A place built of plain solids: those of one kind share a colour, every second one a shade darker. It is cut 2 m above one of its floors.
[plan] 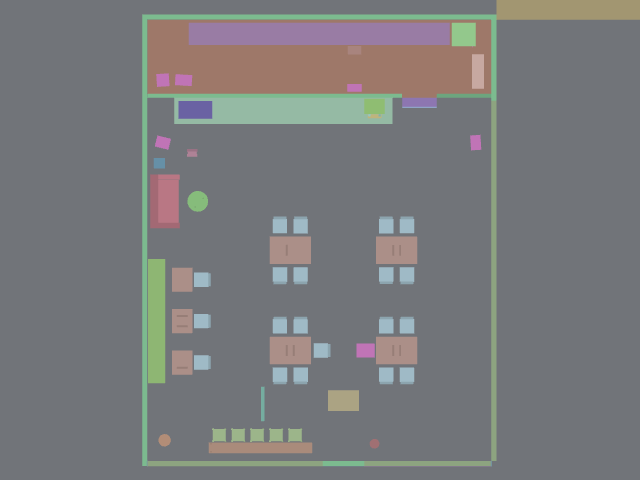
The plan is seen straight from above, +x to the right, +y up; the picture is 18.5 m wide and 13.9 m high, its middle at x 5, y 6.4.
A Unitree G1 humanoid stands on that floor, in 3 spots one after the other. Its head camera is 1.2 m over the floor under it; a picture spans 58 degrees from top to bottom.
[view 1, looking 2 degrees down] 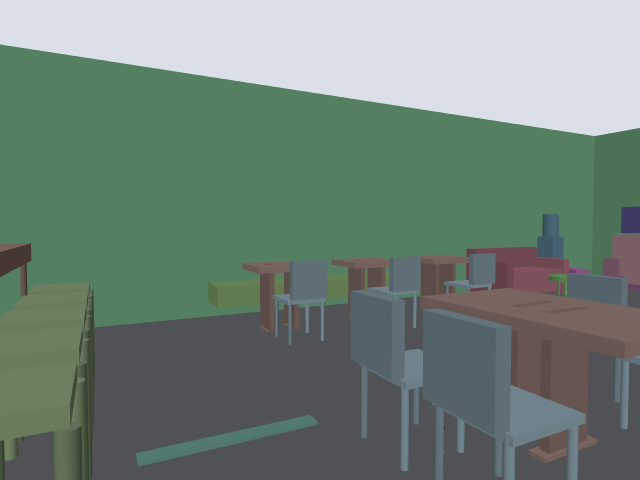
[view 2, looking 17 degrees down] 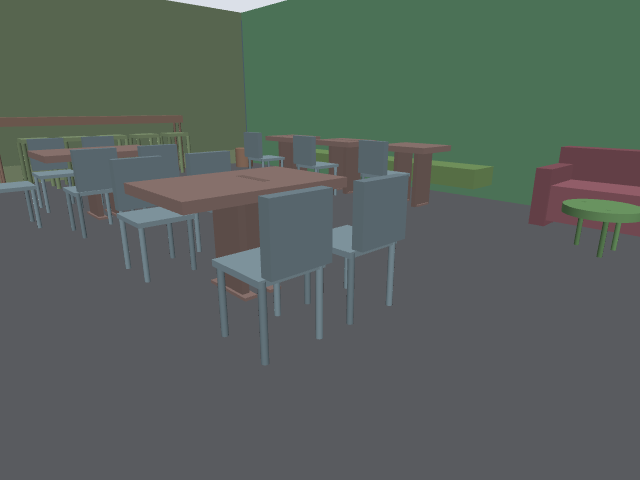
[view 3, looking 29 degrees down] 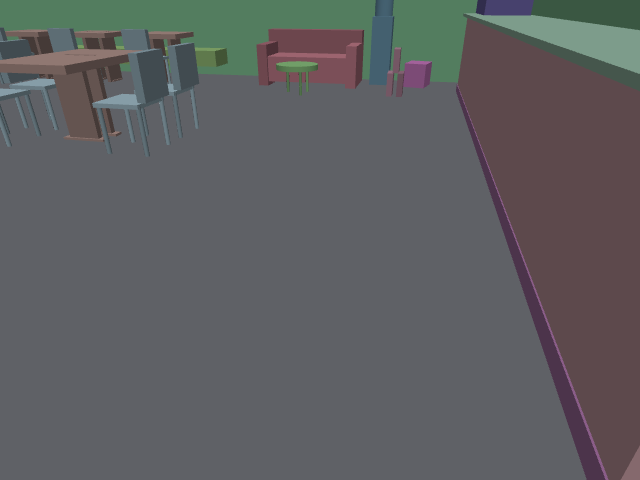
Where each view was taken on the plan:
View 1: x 5.68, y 1.00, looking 153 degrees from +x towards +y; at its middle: wall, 6.38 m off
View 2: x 5.68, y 8.52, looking -133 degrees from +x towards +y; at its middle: side_chair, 2.06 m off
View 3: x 7.88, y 9.22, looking -168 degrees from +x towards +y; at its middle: ground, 2.48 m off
